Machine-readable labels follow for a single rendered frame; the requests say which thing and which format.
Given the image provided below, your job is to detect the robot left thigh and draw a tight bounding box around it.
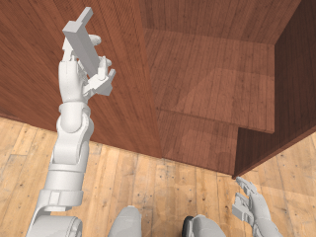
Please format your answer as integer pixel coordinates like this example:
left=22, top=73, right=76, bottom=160
left=108, top=206, right=142, bottom=237

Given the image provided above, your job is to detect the handle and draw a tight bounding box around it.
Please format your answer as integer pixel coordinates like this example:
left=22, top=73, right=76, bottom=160
left=62, top=7, right=116, bottom=96

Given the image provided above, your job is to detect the robot thigh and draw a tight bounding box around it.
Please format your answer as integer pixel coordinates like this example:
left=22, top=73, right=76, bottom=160
left=108, top=206, right=142, bottom=237
left=187, top=216, right=226, bottom=237

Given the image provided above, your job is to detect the robot left forearm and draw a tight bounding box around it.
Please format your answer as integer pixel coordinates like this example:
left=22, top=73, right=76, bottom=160
left=25, top=101, right=94, bottom=237

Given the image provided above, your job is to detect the robot left upper arm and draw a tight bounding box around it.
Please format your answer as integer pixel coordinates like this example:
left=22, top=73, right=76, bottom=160
left=28, top=215, right=83, bottom=237

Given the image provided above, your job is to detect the wardrobe door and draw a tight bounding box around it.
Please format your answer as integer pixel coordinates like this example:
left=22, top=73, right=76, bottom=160
left=0, top=0, right=162, bottom=159
left=0, top=106, right=17, bottom=118

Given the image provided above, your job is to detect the right robot hand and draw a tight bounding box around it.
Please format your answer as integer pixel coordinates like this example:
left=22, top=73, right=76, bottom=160
left=232, top=176, right=272, bottom=228

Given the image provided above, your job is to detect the left robot hand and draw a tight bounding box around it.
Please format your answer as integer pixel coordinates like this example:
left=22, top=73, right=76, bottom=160
left=58, top=35, right=112, bottom=105

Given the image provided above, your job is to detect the robot right thigh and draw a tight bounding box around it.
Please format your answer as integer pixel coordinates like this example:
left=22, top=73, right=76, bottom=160
left=187, top=216, right=226, bottom=237

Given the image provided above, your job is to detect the robot right forearm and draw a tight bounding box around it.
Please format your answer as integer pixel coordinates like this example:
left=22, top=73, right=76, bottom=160
left=252, top=218, right=283, bottom=237

